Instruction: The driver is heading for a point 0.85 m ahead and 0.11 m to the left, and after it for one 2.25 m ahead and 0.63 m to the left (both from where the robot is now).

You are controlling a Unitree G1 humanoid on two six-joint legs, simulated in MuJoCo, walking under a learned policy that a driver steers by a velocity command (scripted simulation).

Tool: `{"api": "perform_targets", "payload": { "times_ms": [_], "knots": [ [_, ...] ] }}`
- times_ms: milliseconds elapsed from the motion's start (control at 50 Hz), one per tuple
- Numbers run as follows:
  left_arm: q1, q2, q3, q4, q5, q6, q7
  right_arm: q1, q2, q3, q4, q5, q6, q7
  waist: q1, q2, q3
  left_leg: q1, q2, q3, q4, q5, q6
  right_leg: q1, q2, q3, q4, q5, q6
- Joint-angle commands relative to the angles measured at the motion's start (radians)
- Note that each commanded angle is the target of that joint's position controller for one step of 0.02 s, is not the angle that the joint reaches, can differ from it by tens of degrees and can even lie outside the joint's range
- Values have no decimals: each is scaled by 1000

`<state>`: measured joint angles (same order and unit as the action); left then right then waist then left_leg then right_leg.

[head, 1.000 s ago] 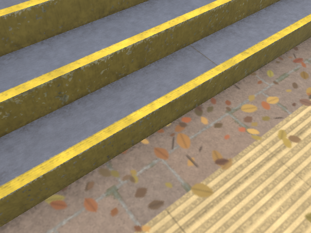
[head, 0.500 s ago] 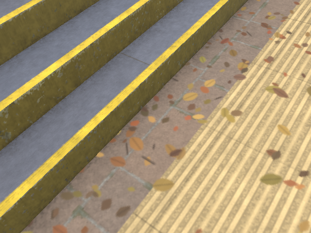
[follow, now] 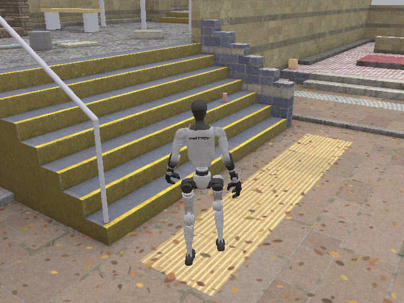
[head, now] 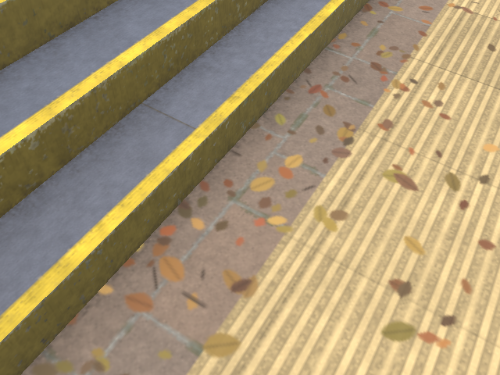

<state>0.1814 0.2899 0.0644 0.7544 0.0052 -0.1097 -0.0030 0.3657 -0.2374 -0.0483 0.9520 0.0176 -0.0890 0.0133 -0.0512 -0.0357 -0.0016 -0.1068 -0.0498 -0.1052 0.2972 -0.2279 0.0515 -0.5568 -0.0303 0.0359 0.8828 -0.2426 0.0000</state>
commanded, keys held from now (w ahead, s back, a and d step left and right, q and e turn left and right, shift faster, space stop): w+q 0.64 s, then w+e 0.36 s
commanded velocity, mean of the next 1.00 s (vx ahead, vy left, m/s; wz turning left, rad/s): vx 0.49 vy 0.00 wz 0.32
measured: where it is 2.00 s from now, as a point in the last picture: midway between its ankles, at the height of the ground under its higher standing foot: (163, 268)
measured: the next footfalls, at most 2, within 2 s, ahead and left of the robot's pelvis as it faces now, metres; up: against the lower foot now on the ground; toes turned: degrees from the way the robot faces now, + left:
right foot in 0.22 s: +0.28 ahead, -0.14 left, +0.00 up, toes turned +10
left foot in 0.68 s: +0.46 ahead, +0.18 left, +0.00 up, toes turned +27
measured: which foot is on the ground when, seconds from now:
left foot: down 0.00-0.22, up 0.24-0.66, down 0.68-1.00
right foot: up 0.00-0.20, down 0.22-0.70, up 0.72-1.00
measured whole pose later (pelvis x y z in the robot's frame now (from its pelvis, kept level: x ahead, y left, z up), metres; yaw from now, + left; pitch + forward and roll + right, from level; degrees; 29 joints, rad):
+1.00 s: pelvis +0.48 +0.11 +0.00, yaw +19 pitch +0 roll +1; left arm 0.25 0.27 0.04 0.87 0.03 -0.01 -0.05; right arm 0.34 -0.24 -0.03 0.86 -0.03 -0.08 0.00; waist -0.01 -0.06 0.04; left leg -0.05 -0.06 0.14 0.23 -0.19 0.08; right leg -0.63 -0.08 0.04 1.02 -0.14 -0.02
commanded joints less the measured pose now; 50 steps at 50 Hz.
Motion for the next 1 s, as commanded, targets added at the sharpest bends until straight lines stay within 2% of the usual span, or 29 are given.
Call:
{"api": "perform_targets", "payload": {
  "times_ms": [20, 60, 120, 160, 180, 200, 220, 240, 260, 280, 300, 320, 340, 400, 460, 500, 520, 580, 640, 660, 680, 700, 720, 740, 760, 780, 820, 860, 1000],
  "knots": [
    [-167, 17, -4, -121, 0, -23, -8, -27, -189, -38, -74, 3, 1, -24, -6, 148, 46, -14, 180, -177, -115, 223, 158, -50, 24, -27, -211, 136, 37],
    [-222, 15, -8, -140, -13, -23, -16, 12, -198, -40, -74, 6, 8, -29, -25, 154, 47, -68, 174, -172, -101, 231, 146, 47, 53, -33, -308, 221, 44],
    [-242, 55, 2, -157, -26, -23, -21, 46, -196, -39, -79, 16, 17, -34, -16, 167, 48, -53, 208, -238, -64, 193, 127, 129, 58, 4, -385, 252, 36],
    [-204, 90, 14, -157, -29, -26, -17, 34, -206, -45, -90, 17, 21, -36, 23, 180, 39, -32, 229, -272, -11, 228, 106, 205, 48, 15, -417, 208, 11],
    [-132, 116, 27, -140, -25, -27, -11, 20, -201, -45, -101, 14, 23, -36, 66, 175, 5, -39, 204, -261, 62, 317, 86, 309, 52, 7, -444, 189, -14],
    [-14, 153, 44, -117, -18, -29, -1, 3, -183, -39, -116, 6, 22, -32, 128, 156, -74, -85, 149, -227, 215, 373, 57, 483, 13, 28, -450, 176, -50],
    [170, 220, 62, -99, -5, -26, 11, -10, -122, -19, -154, -20, 20, -28, 202, 49, -242, -228, 81, -154, 511, 208, 24, 756, -167, 195, -414, 98, -117],
    [228, 285, 73, -67, 9, -11, 1, 147, -15, 12, -181, 14, 7, -26, 124, -319, -391, -539, -37, -48, 827, -336, -17, 1018, -412, 661, -525, -95, -269],
    [196, 172, 50, -77, 5, -7, -3, 133, -132, -11, -157, 35, 8, -30, 130, -232, -297, -652, 46, -69, 971, -342, -20, 931, -405, 726, -590, -231, -258],
    [139, 110, 33, -83, -4, -6, 0, 25, -190, -28, -172, 34, 14, -30, 143, -120, -146, -681, 85, -48, 993, -249, -18, 795, -354, 540, -596, -168, -217],
    [81, 91, 23, -83, 0, -4, -2, -21, -180, -29, -179, 23, 19, -31, 117, -44, -74, -640, 123, -23, 969, -174, -25, 666, -305, 401, -614, -32, -196],
    [45, 69, 17, -75, 5, -1, -6, -49, -166, -32, -189, 10, 23, -28, 97, -38, -24, -615, 145, -17, 927, -134, -28, 574, -266, 313, -641, 55, -189],
    [22, 64, 15, -68, 13, -2, -6, -49, -147, -34, -198, 12, 32, -22, 70, -68, -2, -576, 171, -14, 905, -111, -28, 506, -242, 243, -671, 94, -182],
    [6, 82, 26, -47, 0, -17, -9, -84, -98, -23, -236, 12, 54, -10, 49, -58, 32, -577, 194, 8, 835, -66, -41, 434, -242, 128, -741, 180, -205],
    [0, 118, 39, -30, -2, -19, -3, -139, -98, -19, -270, -1, 53, 1, 49, -28, 39, -597, 202, 15, 689, 64, -54, 446, -241, 20, -766, 263, -210],
    [0, 138, 44, -23, -3, -14, 1, -195, -96, -12, -288, 3, 44, 17, 67, -20, 49, -556, 191, 47, 560, 182, -51, 442, -213, -67, -767, 286, -189],
    [59, 101, 25, 12, 33, -9, -8, -263, -84, -5, -317, -85, 67, 51, 59, 14, 69, -451, 152, 134, 466, 221, -35, 363, -193, -141, -763, 292, -144],
    [97, 149, 37, 23, 25, 2, -4, -322, -100, -10, -341, -59, 82, 84, 84, -52, 70, -386, 122, 172, 376, 212, -4, 414, -206, -177, -723, 278, -103],
    [130, 200, 47, 39, 21, 27, 0, -288, -151, -29, -342, -75, 79, 68, 60, -56, 25, -325, 44, 208, 307, 15, 45, 551, -235, -211, -519, 586, -85],
    [152, 192, 39, 47, 17, 36, 2, -173, -153, -34, -306, -88, 70, 54, 9, -32, -35, -179, 1, 203, 240, 13, 71, 534, -223, -231, -339, 696, -76],
    [179, 144, 17, 43, 22, 40, 0, 6, -181, -46, -248, -99, 57, 37, -56, 29, -148, 63, 18, 147, 199, 11, 97, 424, -182, -250, -98, 580, -58],
    [251, 0, -25, -7, 13, 41, -17, 62, -286, -62, -255, -104, 48, 20, -23, 282, -265, 368, 344, -309, 135, -103, 176, 75, -85, -252, 227, -64, -9],
    [236, 81, -6, -3, 21, 52, -14, 77, -338, -79, -266, -57, 56, 12, -51, 269, -360, 392, 469, -641, -17, -45, 243, -53, 18, -104, 397, -318, -2],
    [144, 131, 7, -7, 15, 58, -16, 18, -298, -70, -255, -48, 61, 5, -46, 133, -236, 308, 425, -448, -10, -27, 213, -100, -39, -23, 423, -215, -20],
    [114, 99, -7, -4, 7, 50, -24, -28, -236, -51, -245, -48, 54, 1, -20, 107, -111, 157, 379, -306, -25, 59, 191, -80, -64, -15, 365, -138, -29],
    [120, 85, -11, 16, 8, 50, -27, -73, -185, -33, -237, -52, 46, -2, 15, 71, -57, 67, 330, -199, -55, 145, 146, -23, -93, -4, 280, -89, -34],
    [185, 77, -12, 62, 26, 74, -28, -101, -148, -17, -218, -47, 25, -5, 57, 98, -41, -16, 292, -67, -88, 319, 111, 79, -83, 6, 242, -53, -27],
    [193, 67, -9, 80, 20, 84, -32, -82, -142, -16, -193, -46, 6, -3, 65, 93, -40, -3, 281, 1, -107, 396, 105, 68, -63, 18, 236, -23, -27],
    [-2, 31, -11, 48, 32, 87, -47, -15, -122, -13, -127, -51, -13, -17, 32, 87, 72, 71, 278, 146, -191, 291, 107, -149, -61, 17, 100, 164, -18]
  ]
}}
